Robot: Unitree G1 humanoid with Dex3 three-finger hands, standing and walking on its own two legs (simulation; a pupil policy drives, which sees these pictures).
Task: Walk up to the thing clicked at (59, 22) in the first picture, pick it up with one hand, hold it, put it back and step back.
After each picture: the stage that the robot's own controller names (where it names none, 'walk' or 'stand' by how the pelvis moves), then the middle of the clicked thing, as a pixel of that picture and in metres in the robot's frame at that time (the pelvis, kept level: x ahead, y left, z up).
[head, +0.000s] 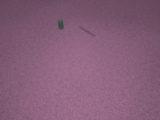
stand; (60, 24) +1.72 +0.31 -0.72
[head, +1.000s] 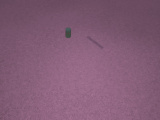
walk; (68, 32) +1.60 +0.15 -0.71
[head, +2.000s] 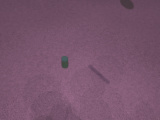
walk; (64, 62) +1.03 +0.15 -0.71
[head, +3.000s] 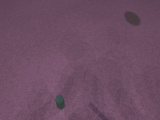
walk; (60, 102) +0.64 +0.21 -0.71
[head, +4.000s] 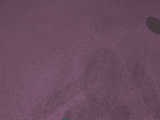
walk; out of the picture +0.43 +0.21 -0.70
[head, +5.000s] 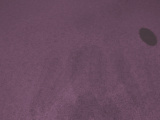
stand; out of the picture +0.35 +0.19 -0.72
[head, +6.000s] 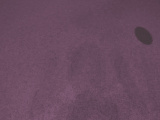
stand; out of the picture +0.34 +0.21 -0.72
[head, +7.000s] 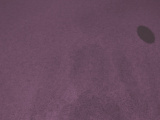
stand; out of the picture +0.35 +0.21 -0.73
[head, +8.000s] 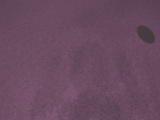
stand; out of the picture +0.34 +0.21 -0.73
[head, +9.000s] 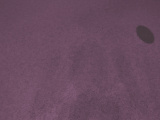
go down; out of the picture +0.33 +0.21 -0.73
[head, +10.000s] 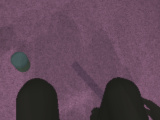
go down; (21, 62) +0.42 +0.25 -0.32
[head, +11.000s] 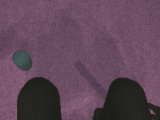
approach; (23, 61) +0.42 +0.26 -0.30
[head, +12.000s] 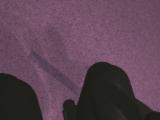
close in; out of the picture +0.39 +0.30 -0.22
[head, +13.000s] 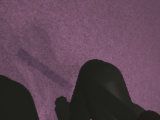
close; out of the picture +0.39 +0.30 -0.22
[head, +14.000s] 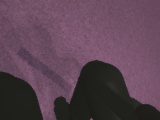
lift; out of the picture +0.37 +0.29 -0.22
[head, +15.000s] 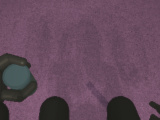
lift; (22, 81) +0.33 +0.21 -0.01
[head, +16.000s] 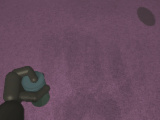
hold; (37, 89) +0.33 +0.18 +0.00
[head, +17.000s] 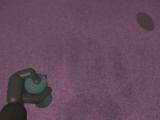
hold; (39, 91) +0.33 +0.17 +0.00
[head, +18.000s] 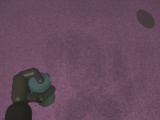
crouch; (42, 90) +0.33 +0.16 -0.01
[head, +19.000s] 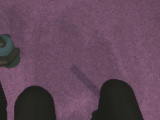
crouch; (5, 52) +0.44 +0.24 -0.10
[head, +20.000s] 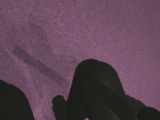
lower; out of the picture +0.40 +0.31 -0.22
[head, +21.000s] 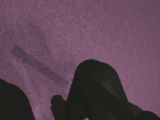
lower; out of the picture +0.40 +0.32 -0.22
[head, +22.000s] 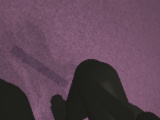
lower; out of the picture +0.40 +0.32 -0.22
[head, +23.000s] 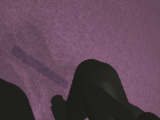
lower; out of the picture +0.40 +0.32 -0.22
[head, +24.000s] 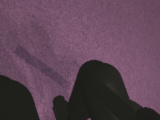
open; out of the picture +0.39 +0.30 -0.22
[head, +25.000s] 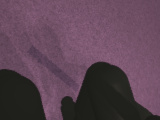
stand; out of the picture +0.39 +0.29 -0.23
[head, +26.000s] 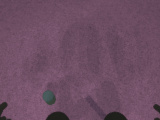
walk; (49, 97) +0.40 +0.21 -0.53
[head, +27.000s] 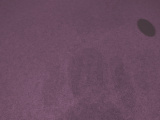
stand; out of the picture +0.37 +0.19 -0.67
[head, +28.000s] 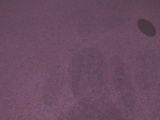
stand; out of the picture +0.36 +0.19 -0.67
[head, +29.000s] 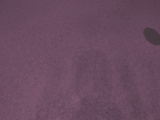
stand; out of the picture +0.38 +0.17 -0.72
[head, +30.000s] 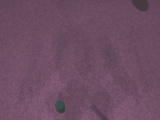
walk; (60, 107) +0.45 +0.17 -0.70
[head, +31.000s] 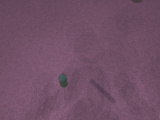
walk; (63, 80) +0.72 +0.24 -0.70
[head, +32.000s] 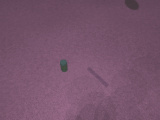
stand; (63, 65) +1.01 +0.22 -0.70
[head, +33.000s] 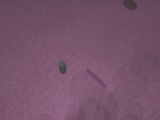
stand; (62, 67) +1.00 +0.23 -0.73
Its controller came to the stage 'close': yes
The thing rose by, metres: 0.71
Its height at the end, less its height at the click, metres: +0.00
